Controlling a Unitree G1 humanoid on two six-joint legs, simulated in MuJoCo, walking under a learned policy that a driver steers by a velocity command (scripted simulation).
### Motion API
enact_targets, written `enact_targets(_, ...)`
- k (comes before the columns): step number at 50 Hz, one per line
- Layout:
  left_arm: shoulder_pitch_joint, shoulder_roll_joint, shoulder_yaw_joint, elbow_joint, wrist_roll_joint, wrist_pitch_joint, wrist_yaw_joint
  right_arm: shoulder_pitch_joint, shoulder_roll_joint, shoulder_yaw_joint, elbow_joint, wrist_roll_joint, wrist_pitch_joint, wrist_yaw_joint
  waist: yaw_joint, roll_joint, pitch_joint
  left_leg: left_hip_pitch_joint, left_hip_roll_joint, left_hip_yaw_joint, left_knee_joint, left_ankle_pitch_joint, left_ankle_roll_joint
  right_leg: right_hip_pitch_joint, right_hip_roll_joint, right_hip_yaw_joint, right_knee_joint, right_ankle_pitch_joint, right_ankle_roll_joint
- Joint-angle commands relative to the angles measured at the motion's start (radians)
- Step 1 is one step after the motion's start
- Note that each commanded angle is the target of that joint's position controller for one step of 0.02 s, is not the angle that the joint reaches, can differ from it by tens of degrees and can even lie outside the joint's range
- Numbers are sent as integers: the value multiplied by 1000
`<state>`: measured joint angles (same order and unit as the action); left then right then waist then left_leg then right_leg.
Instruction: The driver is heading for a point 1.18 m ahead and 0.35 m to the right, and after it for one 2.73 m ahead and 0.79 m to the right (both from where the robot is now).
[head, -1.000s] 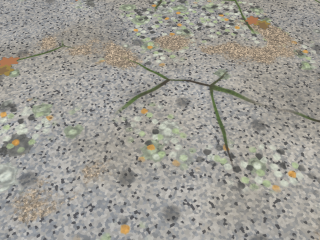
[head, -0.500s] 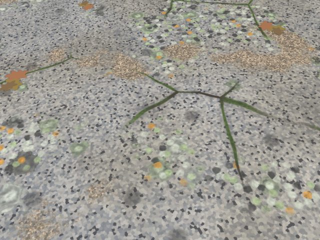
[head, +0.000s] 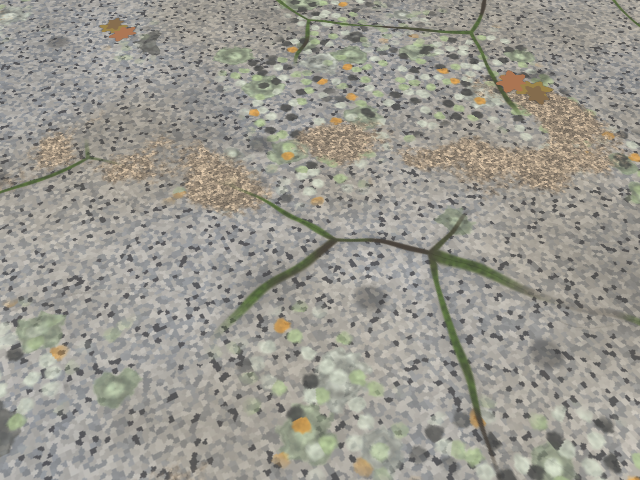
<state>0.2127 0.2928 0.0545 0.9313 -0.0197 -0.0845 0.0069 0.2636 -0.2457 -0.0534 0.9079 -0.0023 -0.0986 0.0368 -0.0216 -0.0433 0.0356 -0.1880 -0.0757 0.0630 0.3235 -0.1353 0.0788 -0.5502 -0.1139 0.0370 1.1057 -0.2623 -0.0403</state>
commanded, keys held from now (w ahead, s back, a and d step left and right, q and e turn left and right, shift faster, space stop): w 0.66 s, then no key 0.16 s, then e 0.18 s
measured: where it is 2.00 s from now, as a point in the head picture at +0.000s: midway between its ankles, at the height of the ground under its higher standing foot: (372, 357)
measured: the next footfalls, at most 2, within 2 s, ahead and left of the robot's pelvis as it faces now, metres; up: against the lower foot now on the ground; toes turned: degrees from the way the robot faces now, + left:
right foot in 0.34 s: +0.38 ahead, -0.15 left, +0.00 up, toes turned -2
left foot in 0.84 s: +0.67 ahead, +0.07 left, +0.00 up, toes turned +2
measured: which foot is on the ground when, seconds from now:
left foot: down 0.00-0.36, up 0.38-0.82, down 0.84-1.00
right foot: up 0.00-0.32, down 0.34-0.86, up 0.88-1.00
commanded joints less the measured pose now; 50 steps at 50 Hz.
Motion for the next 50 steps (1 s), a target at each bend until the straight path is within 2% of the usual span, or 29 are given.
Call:
enact_targets(1, 20, 50, 14, -52, 12, 13, 5, -38, -135, -24, -48, -1, -23, -15, 39, 87, 11, -8, 288, -253, -239, 51, 172, -107, -60, 35, -99, 114, 30)
enact_targets(3, -48, 48, 14, -77, 19, 9, 2, -1, -146, -24, -33, 1, -16, -27, 20, 81, 25, 17, 276, -217, -245, 81, 160, -147, -53, 27, -222, 231, 45)
enact_targets(6, -157, 26, 4, -109, 16, -4, -10, 50, -158, -23, -11, 9, -9, -38, -18, 82, 36, 27, 242, -144, -243, 114, 128, -99, -13, -15, -419, 379, 47)
enact_targets(11, -296, 27, -8, -168, 3, -14, -36, 149, -170, -26, 42, 19, 14, -43, -59, 82, 60, 191, 298, -138, -183, 149, 119, -120, 21, -24, -563, 352, 27)
enact_targets(14, -278, 60, -1, -184, 1, -21, -52, 141, -188, -35, 50, 21, 32, -48, -23, 108, 32, 288, 339, -149, -98, 297, 94, -68, 44, -32, -605, 230, -12)
enact_targets(15, -221, 83, 10, -173, 1, -23, -52, 123, -198, -37, 45, 20, 38, -49, 13, 127, -7, 296, 332, -139, -31, 455, 83, 25, 73, -56, -612, 193, -29)
enact_targets(16, -90, 116, 30, -135, 2, -24, -48, 102, -193, -34, 40, 17, 45, -49, 84, 128, -85, 273, 292, -104, 122, 608, 61, 203, 107, -87, -632, 199, -55)
enact_targets(17, 97, 174, 54, -84, 9, -22, -40, 105, -163, -20, 24, 6, 46, -50, 154, 98, -221, 131, 239, -66, 359, 532, 31, 497, 46, -25, -591, 227, -102)
enact_targets(18, 233, 276, 81, -56, 26, -15, -34, 224, -50, 16, 8, 0, 28, -38, 129, -123, -391, -291, 87, -15, 767, 135, -48, 928, -218, 413, -615, 90, -261)
enact_targets(19, 248, 206, 60, -48, 13, -9, -36, 210, -58, 18, 27, 10, 3, -34, 140, -192, -451, -458, 15, -145, 942, -424, -53, 990, -285, 701, -783, -21, -302)
enact_targets(20, 167, 153, 40, -60, 8, -10, -35, 119, -157, -9, 0, 40, -16, -28, 133, -134, -296, -558, 80, -185, 1019, -395, -30, 869, -254, 581, -808, -78, -247)
enact_targets(21, 79, 121, 30, -84, 12, -11, -32, 45, -166, -10, -19, 51, -24, -30, 107, -71, -187, -562, 138, -153, 992, -303, -17, 713, -217, 441, -831, -34, -215)
enact_targets(22, 14, 90, 20, -91, 20, -13, -35, 8, -156, -13, -24, 39, -22, -36, 76, -14, -102, -528, 178, -132, 920, -224, -20, 561, -176, 336, -873, 43, -198)
enact_targets(24, -33, 55, 10, -93, 32, -22, -41, 40, -121, -18, -11, 21, 4, -43, 18, -43, -63, -411, 222, -138, 830, -141, -29, 407, -119, 225, -935, 131, -177)
enact_targets(26, -14, 73, 15, -77, 26, -30, -41, 49, -89, -14, -9, 16, 23, -45, 1, -32, -46, -400, 231, -126, 779, -103, -47, 359, -107, 164, -972, 209, -193)
enact_targets(28, 21, 100, 22, -59, 26, -31, -30, -17, -95, -16, -34, 9, 29, -48, 8, -12, -19, -467, 236, -124, 680, -18, -67, 371, -106, 125, -993, 272, -202)
enact_targets(30, 54, 107, 23, -44, 23, -25, -18, -85, -91, -17, -56, 4, 24, -46, 25, -6, -7, -503, 232, -117, 557, 95, -80, 399, -92, 84, -999, 307, -188)
enact_targets(33, 97, 114, 23, -27, 15, -18, -7, -194, -68, -7, -84, 8, 14, -35, 59, -11, 14, -458, 198, -81, 362, 238, -81, 404, -58, 20, -1009, 297, -159)
enact_targets(37, 161, 114, 20, 15, 16, 6, 2, -289, -59, 3, -115, 5, 2, -15, 86, -13, 23, -383, 139, -53, 212, 284, -68, 482, -65, -21, -916, 522, -135)
enact_targets(40, 136, 128, 25, 23, 12, 25, 9, -240, -106, -10, -107, 1, -6, -1, 40, -45, -29, -306, 113, -73, 161, 206, -28, 573, -97, 7, -798, 632, -100)
enact_targets(41, 106, 135, 27, 18, 9, 30, 11, -166, -129, -21, -83, -5, -9, -3, -6, -48, -66, -214, 92, -60, 127, 215, -11, 583, -82, 2, -716, 703, -80)
enact_targets(42, 118, 119, 22, 17, 11, 33, 10, -69, -169, -36, -49, -16, -13, -9, -45, -14, -127, -54, 98, -57, 81, 372, 11, 555, -24, -10, -576, 696, -47)
enact_targets(43, 169, 72, 3, -2, 33, 28, 7, 28, -242, -49, -33, -41, -15, -18, -43, 102, -271, 254, 267, -197, 195, 815, 74, 368, 44, -27, -342, 397, -6)
enact_targets(44, 329, -48, -34, 34, 27, 23, -3, 56, -239, -43, -24, -34, 2, -23, -3, 313, -432, 552, 519, -464, 220, 1000, 269, 83, 174, -31, 3, -355, 60)
enact_targets(45, 300, 56, -9, 47, 0, 23, -2, 76, -182, -31, -37, -10, 17, -21, -49, 218, -492, 512, 505, -507, 174, 822, 267, 39, 160, 88, 131, -484, 65)
enact_targets(46, 178, 126, 15, 0, -21, 29, 4, -10, -181, -28, -59, -1, 25, -28, -46, 178, -357, 385, 466, -411, 122, 668, 223, -38, 125, 73, 167, -437, 65)
enact_targets(47, 121, 118, 19, -15, -22, 44, 16, -92, -156, -19, -71, -3, 30, -38, -20, 127, -258, 249, 424, -340, 73, 522, 187, -53, 85, 47, 137, -369, 74)
enact_targets(48, 109, 103, 25, -16, -11, 66, 28, -150, -127, -11, -75, -6, 33, -44, 7, 116, -184, 107, 401, -284, 21, 385, 169, -25, 54, 39, 93, -314, 85)
enact_targets(50, 143, 63, 27, -25, -1, 108, 42, -205, -123, -13, -71, -26, 39, -47, 53, 174, -127, -94, 363, -199, -64, 212, 155, 101, 42, 6, 31, -238, 95)
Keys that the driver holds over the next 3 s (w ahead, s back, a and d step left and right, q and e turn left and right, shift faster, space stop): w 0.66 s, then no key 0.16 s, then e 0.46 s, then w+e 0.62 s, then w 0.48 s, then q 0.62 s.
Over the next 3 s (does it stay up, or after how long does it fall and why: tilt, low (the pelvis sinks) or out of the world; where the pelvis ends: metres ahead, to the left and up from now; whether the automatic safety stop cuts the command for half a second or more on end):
stays up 1.13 -0.38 -0.01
